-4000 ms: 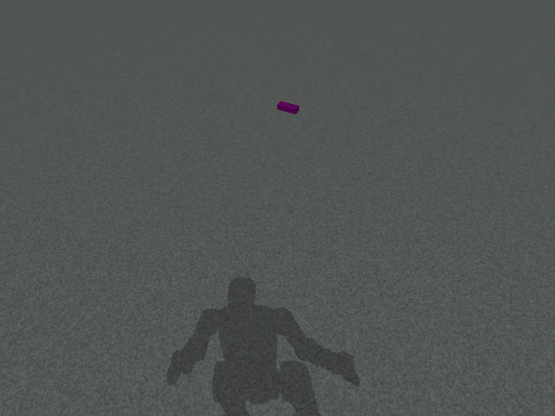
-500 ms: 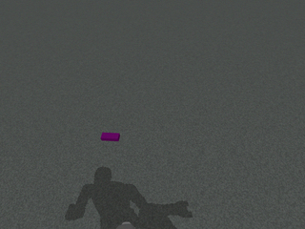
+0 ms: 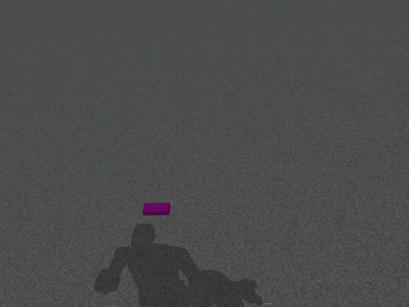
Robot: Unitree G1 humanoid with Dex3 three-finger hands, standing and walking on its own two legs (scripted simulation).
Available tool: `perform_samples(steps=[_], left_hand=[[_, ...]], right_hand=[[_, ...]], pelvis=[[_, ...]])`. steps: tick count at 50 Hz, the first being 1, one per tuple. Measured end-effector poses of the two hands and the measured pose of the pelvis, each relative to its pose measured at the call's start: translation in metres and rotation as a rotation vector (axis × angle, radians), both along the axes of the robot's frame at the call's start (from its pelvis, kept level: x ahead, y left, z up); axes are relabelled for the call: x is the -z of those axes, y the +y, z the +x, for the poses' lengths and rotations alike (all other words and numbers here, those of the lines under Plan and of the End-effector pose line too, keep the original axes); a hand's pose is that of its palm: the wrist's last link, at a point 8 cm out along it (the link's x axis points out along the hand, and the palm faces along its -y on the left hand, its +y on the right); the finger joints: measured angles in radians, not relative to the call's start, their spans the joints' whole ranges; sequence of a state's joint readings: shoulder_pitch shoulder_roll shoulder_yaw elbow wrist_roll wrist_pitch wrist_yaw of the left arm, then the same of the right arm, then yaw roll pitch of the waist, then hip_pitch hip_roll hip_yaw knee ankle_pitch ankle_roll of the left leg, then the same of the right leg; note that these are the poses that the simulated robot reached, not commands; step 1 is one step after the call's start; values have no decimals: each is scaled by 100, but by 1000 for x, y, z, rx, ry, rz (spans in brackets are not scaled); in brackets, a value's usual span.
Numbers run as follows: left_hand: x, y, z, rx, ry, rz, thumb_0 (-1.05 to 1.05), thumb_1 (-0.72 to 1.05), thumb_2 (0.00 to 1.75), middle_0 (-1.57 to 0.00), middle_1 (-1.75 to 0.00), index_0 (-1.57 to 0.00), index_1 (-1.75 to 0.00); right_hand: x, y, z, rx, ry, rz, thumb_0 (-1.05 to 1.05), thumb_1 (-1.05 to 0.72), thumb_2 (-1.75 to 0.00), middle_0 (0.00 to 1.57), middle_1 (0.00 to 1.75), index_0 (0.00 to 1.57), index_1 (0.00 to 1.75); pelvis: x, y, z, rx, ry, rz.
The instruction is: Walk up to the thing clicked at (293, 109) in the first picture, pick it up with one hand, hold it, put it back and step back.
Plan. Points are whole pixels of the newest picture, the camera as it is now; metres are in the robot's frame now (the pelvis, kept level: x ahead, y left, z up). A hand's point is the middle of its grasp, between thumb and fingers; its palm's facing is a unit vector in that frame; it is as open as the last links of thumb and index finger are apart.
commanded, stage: walk up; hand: left
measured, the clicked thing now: (156, 209) +0.73 +0.36 -0.73
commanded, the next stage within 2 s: none
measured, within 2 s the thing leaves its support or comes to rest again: neither
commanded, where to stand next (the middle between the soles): +0.25 +0.14 m, yaw -2 degrees
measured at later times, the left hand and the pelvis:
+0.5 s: hand (29, 296) +0.20 +0.45 -0.13, palm faces -0.06 -0.89 -0.46, open 7.4 cm; pelvis +0.14 +0.14 +0.00, yaw -1 degrees
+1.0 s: hand (71, 229) +0.35 +0.40 -0.13, palm faces -0.09 -0.94 -0.32, open 7.3 cm; pelvis +0.21 +0.17 +0.01, yaw -3 degrees
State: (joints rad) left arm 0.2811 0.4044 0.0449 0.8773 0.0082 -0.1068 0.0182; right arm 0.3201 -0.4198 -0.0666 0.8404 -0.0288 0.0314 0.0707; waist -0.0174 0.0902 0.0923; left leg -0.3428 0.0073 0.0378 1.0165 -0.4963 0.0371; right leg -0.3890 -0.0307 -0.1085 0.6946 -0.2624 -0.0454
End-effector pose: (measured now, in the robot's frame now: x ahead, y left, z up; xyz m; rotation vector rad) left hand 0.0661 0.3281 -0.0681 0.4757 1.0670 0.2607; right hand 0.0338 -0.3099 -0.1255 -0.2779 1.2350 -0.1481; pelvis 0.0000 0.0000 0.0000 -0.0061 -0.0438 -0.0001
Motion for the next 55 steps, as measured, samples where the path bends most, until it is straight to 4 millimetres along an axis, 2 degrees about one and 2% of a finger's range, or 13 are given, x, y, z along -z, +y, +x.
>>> perform_samples(steps=[7, 11, 14, 18, 21, 27, 32, 37, 42, 49, 55], left_hand=[[-18, 34, 13, -39, 7, 26, 0, 90, 90, -21, -30, -21, -30], [-14, 66, 17, -46, 47, 30, 0, 90, 90, -21, -30, -21, -30], [-4, 97, 26, -52, 79, 28, 1, 90, 90, -21, -30, -21, -30], [23, 143, 51, -60, 123, 36, 1, 90, 90, -21, -30, -21, -30], [28, 155, 82, -60, 127, 17, 1, 91, 90, -20, -30, -21, -30], [22, 156, 143, 8, 99, -55, 1, 91, 90, -20, -30, -21, -30], [22, 148, 186, 24, 94, -72, 1, 91, 90, -20, -30, -21, -30], [32, 136, 223, 32, 65, -81, 1, 91, 90, -20, -30, -21, -30], [36, 126, 254, 65, 38, -122, 1, 91, 90, -20, -30, -21, -30], [32, 118, 281, 69, 14, -184, 1, 91, 90, -20, -30, -21, -30], [28, 120, 281, 49, 37, -189, 1, 91, 90, -20, -30, -21, -30]], right_hand=[[-14, 26, 83, -56, -87, 2, 1, -91, -90, 21, 30, 20, 30], [-25, 43, 123, -72, -123, -21, 1, -91, -90, 20, 30, 20, 30], [-32, 61, 151, -76, -146, -50, 1, -91, -90, 20, 30, 20, 30], [-34, 85, 172, -58, -195, -112, 1, -91, -90, 20, 30, 20, 30], [-37, 105, 168, -19, -175, -116, 1, -91, -90, 20, 30, 20, 30], [-40, 135, 154, 24, -64, -97, 1, -90, -90, 21, 30, 20, 30], [-27, 148, 155, 45, 15, -83, 1, -90, -90, 21, 30, 21, 30], [-5, 156, 179, 68, 24, -60, 1, -90, -90, 21, 30, 21, 30], [-3, 170, 211, 63, -33, -51, 1, -90, -90, 21, 30, 20, 30], [-24, 177, 237, 43, -70, -64, 1, -90, -90, 21, 30, 21, 30], [-39, 169, 250, 48, -82, -91, 1, -90, -90, 21, 30, 21, 30]], pelvis=[[-11, 29, 37, -10, -5, -9], [-10, 54, 58, -8, -2, -13], [-4, 79, 78, -6, 4, -23], [13, 115, 103, 7, -2, 5], [9, 130, 119, 10, -3, -3], [-7, 148, 153, 19, 7, 8], [-7, 154, 178, 20, 13, 10], [4, 153, 193, 35, 7, 4], [3, 161, 198, 43, 7, 21], [-11, 166, 207, 55, 6, 15], [-20, 166, 209, 59, -1, 17]])
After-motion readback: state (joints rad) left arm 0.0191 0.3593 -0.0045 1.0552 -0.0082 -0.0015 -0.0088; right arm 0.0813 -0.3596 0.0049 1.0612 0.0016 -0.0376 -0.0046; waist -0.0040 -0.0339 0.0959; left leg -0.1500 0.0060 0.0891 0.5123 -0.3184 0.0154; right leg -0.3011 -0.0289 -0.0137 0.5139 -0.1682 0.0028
